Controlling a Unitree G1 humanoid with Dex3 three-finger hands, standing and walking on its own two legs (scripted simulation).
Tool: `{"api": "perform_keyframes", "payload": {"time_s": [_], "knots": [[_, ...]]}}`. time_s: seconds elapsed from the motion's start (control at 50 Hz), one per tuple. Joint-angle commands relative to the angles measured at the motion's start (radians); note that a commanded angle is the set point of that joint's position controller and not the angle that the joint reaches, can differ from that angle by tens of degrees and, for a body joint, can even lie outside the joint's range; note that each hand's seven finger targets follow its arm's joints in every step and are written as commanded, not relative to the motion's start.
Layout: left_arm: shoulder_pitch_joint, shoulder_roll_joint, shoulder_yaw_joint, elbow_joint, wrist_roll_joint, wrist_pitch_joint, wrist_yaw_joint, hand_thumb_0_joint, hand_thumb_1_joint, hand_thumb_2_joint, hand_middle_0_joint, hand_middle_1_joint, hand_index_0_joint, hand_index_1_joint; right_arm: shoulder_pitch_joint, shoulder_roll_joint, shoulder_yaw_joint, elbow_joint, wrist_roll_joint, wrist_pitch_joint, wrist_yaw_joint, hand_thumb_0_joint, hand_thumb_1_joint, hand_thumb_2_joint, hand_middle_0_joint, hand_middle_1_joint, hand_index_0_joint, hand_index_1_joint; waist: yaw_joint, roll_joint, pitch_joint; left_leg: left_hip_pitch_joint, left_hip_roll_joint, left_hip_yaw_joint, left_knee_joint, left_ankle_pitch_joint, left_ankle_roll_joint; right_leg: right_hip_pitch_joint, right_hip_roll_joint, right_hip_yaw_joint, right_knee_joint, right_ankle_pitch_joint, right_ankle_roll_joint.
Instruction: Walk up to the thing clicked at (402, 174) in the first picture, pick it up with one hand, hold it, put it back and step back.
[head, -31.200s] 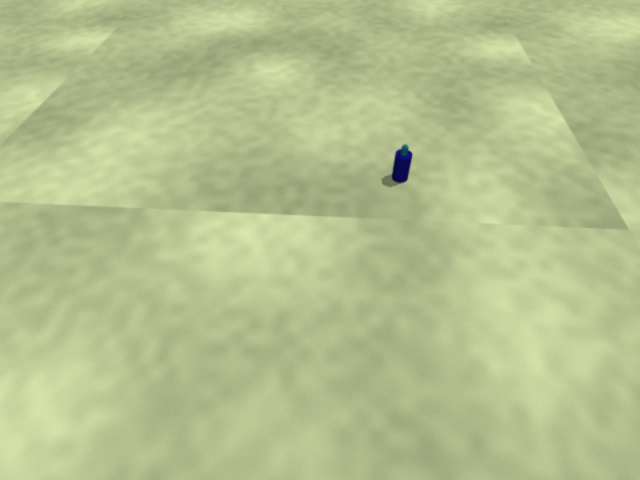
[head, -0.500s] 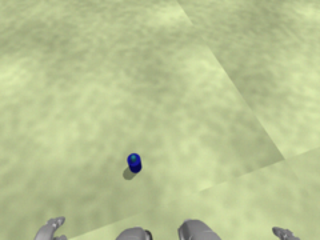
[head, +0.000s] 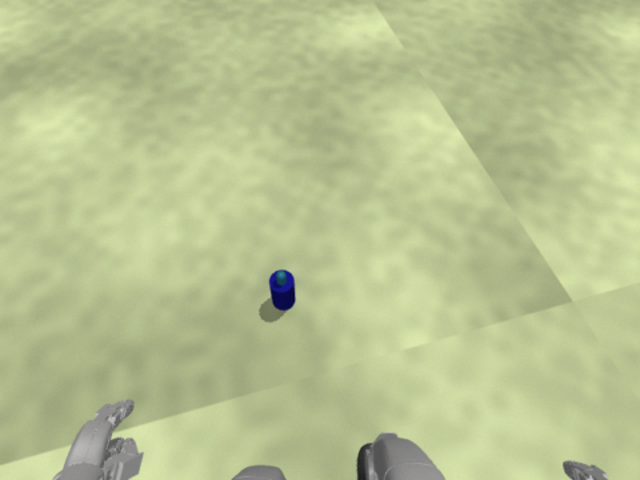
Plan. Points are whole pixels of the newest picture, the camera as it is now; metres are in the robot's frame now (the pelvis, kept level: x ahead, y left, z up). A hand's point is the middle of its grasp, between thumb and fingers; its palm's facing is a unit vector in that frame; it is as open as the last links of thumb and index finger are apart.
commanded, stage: step back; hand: left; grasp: from the side
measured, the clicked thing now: (282, 287) +0.65 +0.13 -0.66
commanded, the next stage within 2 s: none
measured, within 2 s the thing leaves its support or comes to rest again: neither
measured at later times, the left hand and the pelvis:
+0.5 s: hand out of the picture -0.06 +0.23 -0.14, palm faces -0.08 -0.92 -0.39, open 7.4 cm; pelvis -0.16 -0.04 +0.00, yaw -5 degrees
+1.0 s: hand out of the picture -0.20 +0.21 -0.15, palm faces -0.04 -0.94 -0.34, open 7.4 cm; pelvis -0.32 -0.05 +0.01, yaw -2 degrees
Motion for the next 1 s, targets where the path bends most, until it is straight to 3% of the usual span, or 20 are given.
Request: {"api": "perform_keyframes", "payload": {"time_s": [0.0,0.02,0.08,0.24,0.34,0.38,0.4,0.42,0.44,0.46,0.52,0.64,0.7,0.72,0.74,0.76,0.78,0.84,0.94,0.98], "knots": [[0.007,0.180,0.066,-0.077,0.009,-0.004,0.032,0.000,0.900,0.900,-0.200,-0.300,-0.200,-0.300,0.043,-0.372,-0.092,-0.098,-0.012,-0.033,-0.004,0.000,-0.900,-0.900,0.200,0.300,0.200,0.300,-0.058,0.298,-0.239,-0.038,0.499,-0.514,-0.309,0.456,0.240,-0.065,0.142,0.139,0.406,-0.451,-0.007],[-0.022,0.202,0.071,-0.071,0.013,-0.006,0.033,0.000,0.900,0.900,-0.200,-0.300,-0.200,-0.300,0.006,-0.352,-0.092,-0.101,-0.012,-0.039,-0.009,0.000,-0.900,-0.900,0.200,0.300,0.200,0.300,-0.053,0.283,-0.199,-0.103,0.493,-0.522,-0.326,0.419,0.268,-0.043,0.125,0.174,0.522,-0.398,-0.012],[0.105,0.181,0.073,-0.016,-0.011,-0.004,0.019,0.000,0.900,0.900,-0.200,-0.300,-0.200,-0.300,-0.107,-0.241,-0.057,-0.127,-0.015,-0.042,-0.018,0.000,-0.900,-0.900,0.200,0.300,0.200,0.300,0.055,0.212,-0.182,-0.017,0.299,-0.191,-0.245,0.556,0.163,-0.113,0.167,0.194,0.643,-0.244,-0.021],[0.084,0.165,0.070,-0.040,0.008,-0.018,0.011,0.000,0.900,0.900,-0.200,-0.300,-0.200,-0.300,0.055,-0.245,-0.078,-0.137,0.001,-0.039,-0.027,0.000,-0.900,-0.900,0.200,0.300,0.200,0.300,-0.047,0.225,-0.275,0.227,0.344,-0.205,-0.150,0.608,0.240,-0.102,0.096,0.112,0.350,-0.297,0.048],[0.204,0.156,0.070,0.023,0.007,-0.029,-0.005,0.000,0.900,0.900,-0.200,-0.300,-0.200,-0.300,-0.033,-0.282,-0.081,-0.174,-0.004,-0.015,-0.015,0.000,-0.900,-0.900,0.200,0.300,0.200,0.300,0.007,0.280,-0.321,0.030,0.307,-0.153,-0.095,0.404,0.186,0.168,0.048,-0.014,-0.093,-0.147,0.002],[0.277,0.176,0.082,0.067,0.018,-0.034,-0.007,0.000,0.900,0.900,-0.200,-0.300,-0.200,-0.300,-0.057,-0.257,-0.068,-0.180,0.008,-0.001,-0.011,0.000,-0.900,-0.900,0.200,0.300,0.200,0.300,0.039,0.218,-0.317,-0.129,0.249,-0.132,-0.038,0.242,0.105,0.306,0.056,-0.007,-0.227,-0.021,-0.034],[0.266,0.235,0.098,0.050,0.030,-0.037,-0.010,0.000,0.900,0.900,-0.200,-0.300,-0.200,-0.300,-0.046,-0.220,-0.057,-0.186,0.014,0.002,-0.009,0.000,-0.900,-0.900,0.200,0.300,0.200,0.300,0.039,0.056,-0.282,-0.275,0.142,-0.103,0.081,0.056,0.046,0.308,-0.064,0.224,-0.266,-0.089,-0.085],[0.183,0.321,0.116,0.000,0.026,-0.036,-0.015,0.000,0.900,0.900,-0.200,-0.300,-0.200,-0.300,-0.039,-0.170,-0.048,-0.197,0.019,0.001,-0.018,0.000,-0.900,-0.900,0.200,0.300,0.200,0.300,0.037,-0.172,-0.229,-0.365,-0.037,-0.030,0.295,-0.201,-0.014,0.178,-0.254,0.448,-0.362,-0.172,-0.195],[0.094,0.391,0.125,-0.036,0.035,-0.034,-0.007,0.000,0.900,0.900,-0.200,-0.300,-0.200,-0.300,-0.063,-0.219,-0.071,-0.186,0.010,0.003,-0.035,0.000,-0.900,-0.900,0.200,0.300,0.200,0.300,0.065,-0.245,-0.176,-0.277,-0.005,-0.102,0.508,-0.272,-0.029,-0.057,-0.391,0.573,-0.426,-0.170,-0.320],[0.015,0.348,0.115,-0.053,0.027,-0.038,0.000,0.000,0.900,0.900,-0.200,-0.300,-0.200,-0.300,-0.027,-0.249,-0.079,-0.160,0.017,0.002,-0.031,0.000,-0.900,-0.900,0.200,0.300,0.200,0.300,0.018,-0.213,-0.124,-0.203,0.027,-0.146,0.582,-0.216,-0.021,-0.184,-0.382,0.527,-0.445,-0.203,-0.301],[-0.053,0.221,0.084,-0.066,0.027,-0.038,0.009,0.000,0.900,0.900,-0.200,-0.300,-0.200,-0.300,0.052,-0.202,-0.050,-0.105,0.030,-0.004,-0.019,0.000,-0.900,-0.900,0.200,0.300,0.200,0.300,-0.032,-0.093,-0.124,-0.249,-0.062,-0.113,0.611,-0.078,-0.026,-0.036,-0.153,0.156,-0.285,0.069,-0.186],[0.066,0.209,0.082,-0.065,0.032,-0.024,0.023,0.000,0.900,0.900,-0.200,-0.300,-0.200,-0.300,0.056,-0.171,-0.031,-0.126,0.009,-0.031,-0.020,0.000,-0.900,-0.900,0.200,0.300,0.200,0.300,0.039,-0.143,-0.230,-0.251,0.037,-0.013,0.112,-0.143,-0.029,0.324,-0.187,0.161,-0.151,0.301,-0.190],[0.049,0.209,0.065,-0.078,0.006,-0.003,0.014,0.000,0.900,0.900,-0.200,-0.300,-0.200,-0.300,0.153,-0.172,-0.042,-0.081,0.001,-0.041,-0.021,0.000,-0.900,-0.900,0.200,0.300,0.200,0.300,0.003,-0.088,-0.293,-0.059,0.027,0.036,-0.258,0.162,-0.008,0.291,-0.145,0.112,0.009,0.313,-0.145],[0.081,0.175,0.052,-0.086,0.003,0.005,0.011,0.000,0.900,0.900,-0.200,-0.300,-0.200,-0.300,0.138,-0.216,-0.058,-0.083,-0.010,-0.042,-0.021,0.000,-0.900,-0.900,0.200,0.300,0.200,0.300,0.019,0.006,-0.300,0.047,0.124,-0.132,-0.269,0.234,0.025,0.129,-0.089,0.096,0.077,0.154,-0.097],[0.093,0.128,0.042,-0.095,-0.005,0.005,0.008,0.000,0.900,0.900,-0.200,-0.300,-0.200,-0.300,0.106,-0.317,-0.080,-0.099,-0.024,-0.039,-0.020,0.000,-0.900,-0.900,0.200,0.300,0.200,0.300,0.034,0.264,-0.286,0.117,0.357,-0.441,-0.270,0.419,0.122,-0.103,0.061,-0.016,0.261,-0.200,-0.036],[0.019,0.176,0.061,-0.106,0.000,0.004,0.022,0.000,0.900,0.900,-0.200,-0.300,-0.200,-0.300,0.084,-0.400,-0.090,-0.124,-0.020,-0.036,-0.014,0.000,-0.900,-0.900,0.200,0.300,0.200,0.300,-0.020,0.284,-0.267,-0.035,0.492,-0.548,-0.273,0.485,0.276,-0.087,0.087,0.058,0.411,-0.418,-0.013],[-0.026,0.208,0.068,-0.100,0.009,0.006,0.026,0.000,0.900,0.900,-0.200,-0.300,-0.200,-0.300,0.044,-0.399,-0.095,-0.129,-0.020,-0.042,-0.023,0.000,-0.900,-0.900,0.200,0.300,0.200,0.300,-0.033,0.288,-0.225,-0.163,0.524,-0.596,-0.307,0.435,0.311,-0.035,0.065,0.136,0.535,-0.418,-0.013],[0.079,0.191,0.071,-0.043,-0.011,0.011,0.011,0.000,0.900,0.900,-0.200,-0.300,-0.200,-0.300,-0.037,-0.265,-0.054,-0.144,-0.022,-0.046,-0.033,0.000,-0.900,-0.900,0.200,0.300,0.200,0.300,0.046,0.172,-0.215,-0.079,0.317,-0.226,-0.201,0.588,0.199,-0.090,0.137,0.172,0.666,-0.275,-0.018],[0.072,0.165,0.061,-0.048,0.006,-0.007,0.006,0.000,0.900,0.900,-0.200,-0.300,-0.200,-0.300,0.048,-0.235,-0.058,-0.141,-0.010,-0.032,-0.026,0.000,-0.900,-0.900,0.200,0.300,0.200,0.300,-0.013,0.222,-0.251,0.126,0.289,-0.192,-0.140,0.557,0.215,-0.128,0.109,0.099,0.432,-0.285,0.032],[0.084,0.164,0.052,-0.034,0.006,-0.020,0.003,0.000,0.900,0.900,-0.200,-0.300,-0.200,-0.300,0.058,-0.248,-0.062,-0.142,-0.010,-0.027,-0.021,0.000,-0.900,-0.900,0.200,0.300,0.200,0.300,-0.029,0.267,-0.285,0.146,0.302,-0.186,-0.153,0.425,0.226,-0.066,0.076,0.051,0.265,-0.291,0.033]]}}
